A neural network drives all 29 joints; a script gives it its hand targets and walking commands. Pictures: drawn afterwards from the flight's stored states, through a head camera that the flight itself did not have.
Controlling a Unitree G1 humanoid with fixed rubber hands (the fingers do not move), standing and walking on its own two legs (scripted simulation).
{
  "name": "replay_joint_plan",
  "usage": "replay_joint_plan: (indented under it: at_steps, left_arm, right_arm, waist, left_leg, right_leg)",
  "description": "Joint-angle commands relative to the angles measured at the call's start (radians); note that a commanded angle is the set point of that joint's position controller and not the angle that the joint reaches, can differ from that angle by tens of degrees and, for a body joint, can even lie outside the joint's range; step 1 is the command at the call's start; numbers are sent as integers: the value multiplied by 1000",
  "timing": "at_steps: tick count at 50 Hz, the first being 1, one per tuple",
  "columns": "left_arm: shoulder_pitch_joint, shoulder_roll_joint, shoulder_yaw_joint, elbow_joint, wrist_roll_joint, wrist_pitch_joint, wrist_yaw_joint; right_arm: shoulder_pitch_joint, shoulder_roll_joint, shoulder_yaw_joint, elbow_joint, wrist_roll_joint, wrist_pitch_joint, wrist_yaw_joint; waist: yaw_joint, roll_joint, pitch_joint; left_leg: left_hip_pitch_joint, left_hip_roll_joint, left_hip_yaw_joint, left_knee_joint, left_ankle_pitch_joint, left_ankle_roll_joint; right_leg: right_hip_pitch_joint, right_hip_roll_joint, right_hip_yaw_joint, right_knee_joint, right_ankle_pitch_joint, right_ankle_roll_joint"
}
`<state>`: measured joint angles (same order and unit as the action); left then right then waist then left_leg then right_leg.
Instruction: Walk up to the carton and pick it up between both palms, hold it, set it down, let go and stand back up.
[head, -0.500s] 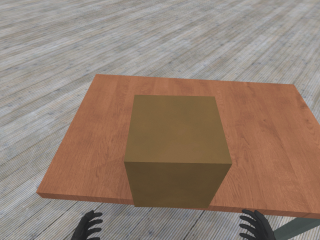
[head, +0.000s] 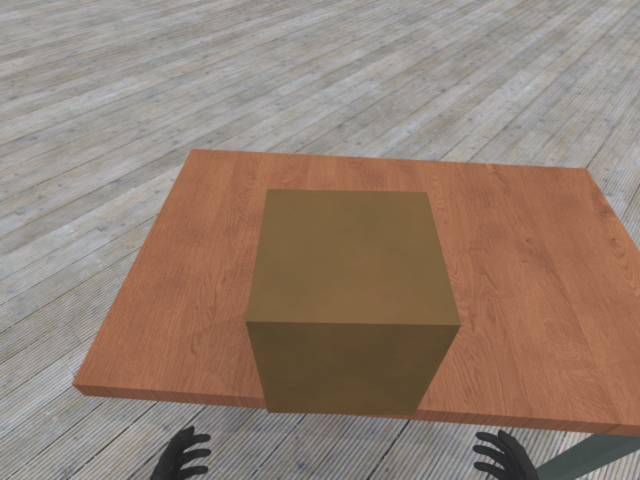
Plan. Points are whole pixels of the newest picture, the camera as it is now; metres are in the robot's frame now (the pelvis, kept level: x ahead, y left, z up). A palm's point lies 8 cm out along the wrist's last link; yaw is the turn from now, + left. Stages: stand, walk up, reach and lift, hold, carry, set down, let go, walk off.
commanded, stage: let go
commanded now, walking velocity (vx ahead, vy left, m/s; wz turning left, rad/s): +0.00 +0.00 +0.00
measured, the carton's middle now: (343, 307) +0.36 +0.00 +0.02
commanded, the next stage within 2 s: stand in 0.20 s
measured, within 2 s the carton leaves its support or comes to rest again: neither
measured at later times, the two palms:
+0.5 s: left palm out of the picture +0.12 +0.26 -0.11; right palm out of the picture +0.14 -0.26 -0.09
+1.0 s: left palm out of the picture +0.10 +0.26 -0.12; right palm out of the picture +0.13 -0.27 -0.09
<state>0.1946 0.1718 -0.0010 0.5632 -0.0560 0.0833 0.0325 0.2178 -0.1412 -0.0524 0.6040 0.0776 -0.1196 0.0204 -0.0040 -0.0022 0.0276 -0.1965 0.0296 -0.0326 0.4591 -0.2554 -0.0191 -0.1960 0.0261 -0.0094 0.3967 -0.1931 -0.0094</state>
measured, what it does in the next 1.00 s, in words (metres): stands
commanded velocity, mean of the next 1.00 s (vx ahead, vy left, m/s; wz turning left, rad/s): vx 0.00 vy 0.00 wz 0.00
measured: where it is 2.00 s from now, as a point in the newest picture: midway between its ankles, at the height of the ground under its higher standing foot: outside the picture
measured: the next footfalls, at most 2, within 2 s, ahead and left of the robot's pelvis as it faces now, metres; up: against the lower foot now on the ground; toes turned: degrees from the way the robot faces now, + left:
none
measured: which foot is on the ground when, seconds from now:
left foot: down 0.00-1.00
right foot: down 0.00-1.00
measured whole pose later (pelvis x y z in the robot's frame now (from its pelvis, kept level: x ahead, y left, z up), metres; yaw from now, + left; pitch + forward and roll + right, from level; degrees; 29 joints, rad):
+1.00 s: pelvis +0.01 -0.01 +0.00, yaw +0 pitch -1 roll +0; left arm 0.19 0.30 0.00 0.94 -0.06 -0.02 0.00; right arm 0.26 -0.25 -0.05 0.66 0.04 -0.03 0.01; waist 0.00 0.00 -0.02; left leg -0.18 0.03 -0.03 0.46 -0.27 -0.02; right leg -0.20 0.03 -0.01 0.45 -0.24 -0.02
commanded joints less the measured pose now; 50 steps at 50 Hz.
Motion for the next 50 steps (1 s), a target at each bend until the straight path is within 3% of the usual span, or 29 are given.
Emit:
replay_joint_plan:
  at_steps: [1,10,11,12,13,15,17,19,20,21,22,23,24,25,26,27,28,29,36,37,38,40,42,43,44,45,46,49,50]
  left_arm:
    - [-142,119,-1,-149,54,-21,7]
    - [-122,105,11,-141,60,-10,7]
    - [-9,306,109,-33,99,-60,7]
    - [-12,301,108,-16,101,-82,3]
    - [-20,315,108,1,100,-89,0]
    - [-39,276,105,11,106,-105,-12]
    - [-44,306,103,48,103,-119,-20]
    - [-54,296,94,80,112,-127,-22]
    - [-41,298,84,90,107,-134,-32]
    - [-57,285,76,113,101,-135,-30]
    - [-69,305,75,121,111,-142,-33]
    - [-48,301,73,125,98,-140,-30]
    - [-56,332,78,143,110,-139,-26]
    - [-70,317,75,151,101,-142,-33]
    - [-40,347,72,171,102,-151,-35]
    - [-42,352,77,194,101,-147,-32]
    - [-79,358,85,200,106,-150,-35]
    - [-51,345,76,202,107,-147,-38]
    - [-86,352,75,242,105,-147,-33]
    - [-51,372,83,261,93,-143,-33]
    - [-80,377,81,262,102,-150,-36]
    - [-72,366,71,263,91,-148,-40]
    - [-67,352,69,284,100,-149,-39]
    - [-84,385,85,301,108,-151,-31]
    - [-63,369,78,291,99,-153,-38]
    - [-58,362,73,301,92,-150,-35]
    - [-76,376,74,296,99,-152,-33]
    - [-70,350,66,312,97,-152,-41]
    - [-59,339,62,304,98,-151,-41]
  right_arm:
    - [-131,-123,-24,63,-111,-64,17]
    - [-129,-145,-32,68,-113,-84,28]
    - [2,-318,-69,38,-154,-14,-18]
    - [-34,-322,-72,32,-148,13,-32]
    - [-17,-324,-75,23,-143,28,-32]
    - [-24,-309,-69,3,-148,41,-35]
    - [-21,-295,-63,4,-144,40,-29]
    - [-25,-301,-66,16,-142,55,-29]
    - [14,-324,-67,28,-137,62,-32]
    - [-3,-328,-63,34,-131,59,-37]
    - [-6,-308,-58,27,-131,64,-33]
    - [0,-355,-66,32,-132,65,-28]
    - [-26,-320,-56,33,-126,66,-29]
    - [-19,-327,-61,18,-130,70,-27]
    - [6,-312,-56,33,-125,74,-25]
    - [2,-313,-52,39,-124,69,-26]
    - [-1,-313,-48,33,-130,68,-27]
    - [15,-342,-48,46,-123,69,-26]
    - [23,-366,-54,51,-128,66,-28]
    - [10,-375,-55,54,-136,68,-31]
    - [12,-357,-48,57,-121,77,-31]
    - [38,-380,-54,66,-117,71,-37]
    - [20,-386,-58,69,-123,68,-35]
    - [42,-347,-44,75,-124,72,-32]
    - [33,-370,-48,72,-125,73,-32]
    - [32,-387,-51,71,-124,68,-32]
    - [28,-358,-47,79,-122,71,-31]
    - [23,-365,-38,72,-124,66,-34]
    - [27,-372,-48,70,-122,68,-38]
  waist:
    - [34,84,-63]
    - [41,56,-81]
    - [22,-7,-192]
    - [21,-34,-159]
    - [9,-15,-175]
    - [14,96,-145]
    - [6,-13,-147]
    - [10,55,-143]
    - [8,17,-146]
    - [1,64,-134]
    - [-7,-3,-118]
    - [16,72,-123]
    - [-1,27,-134]
    - [7,96,-146]
    - [0,17,-154]
    - [6,46,-143]
    - [-7,34,-143]
    - [4,74,-146]
    - [-10,53,-147]
    - [11,73,-133]
    - [-3,94,-157]
    - [-1,71,-144]
    - [-5,91,-89]
    - [-26,85,-109]
    - [0,91,-110]
    - [-11,89,-111]
    - [-8,48,-123]
    - [0,134,-95]
    - [5,70,-92]
  left_leg:
    - [64,-24,93,-90,143,-34]
    - [57,-22,95,-89,134,-31]
    - [10,41,-7,12,229,13]
    - [16,49,-10,4,227,23]
    - [27,53,-21,-10,248,30]
    - [-10,42,0,-5,166,28]
    - [30,58,-23,-8,135,40]
    - [25,54,-16,-12,161,41]
    - [24,66,-44,-16,144,51]
    - [13,56,-31,-27,123,47]
    - [41,68,-32,-35,130,39]
    - [18,67,-38,-25,166,45]
    - [34,75,-58,-41,132,43]
    - [5,68,-36,-17,153,48]
    - [38,62,-34,-32,166,45]
    - [46,70,-40,-33,171,50]
    - [31,68,-35,-31,201,51]
    - [20,65,-34,-32,171,48]
    - [44,78,-47,-44,231,53]
    - [45,73,-48,-40,229,59]
    - [58,77,-33,-45,235,51]
    - [45,76,-55,-60,194,52]
    - [38,77,-42,-56,174,49]
    - [42,77,-39,-60,209,45]
    - [27,87,-49,-45,216,54]
    - [45,80,-47,-52,183,56]
    - [58,82,-46,-70,199,52]
    - [17,70,-37,-76,150,53]
    - [17,78,-50,-68,125,58]
  right_leg:
    - [61,-5,-22,-26,37,-25]
    - [57,-1,-25,-22,41,-23]
    - [71,-98,83,65,201,-46]
    - [57,-108,69,56,229,-35]
    - [52,-103,72,60,218,-34]
    - [51,-106,86,42,177,-27]
    - [3,-114,103,16,100,-35]
    - [19,-111,100,26,138,-35]
    - [26,-120,102,11,126,-39]
    - [19,-120,112,7,123,-31]
    - [-4,-114,98,10,106,-33]
    - [32,-124,113,6,144,-40]
    - [16,-124,107,11,136,-46]
    - [62,-138,116,4,179,-39]
    - [50,-139,119,17,188,-43]
    - [36,-136,120,3,180,-45]
    - [54,-127,110,16,201,-45]
    - [77,-125,111,14,210,-46]
    - [77,-123,98,19,252,-40]
    - [76,-121,108,2,231,-38]
    - [66,-131,121,15,232,-47]
    - [79,-131,114,5,231,-42]
    - [47,-127,116,-18,224,-46]
    - [51,-129,125,1,224,-44]
    - [80,-137,112,-8,229,-48]
    - [55,-138,124,-22,211,-49]
    - [54,-131,118,-11,189,-47]
    - [63,-140,142,-16,210,-48]
    - [51,-131,117,-22,195,-46]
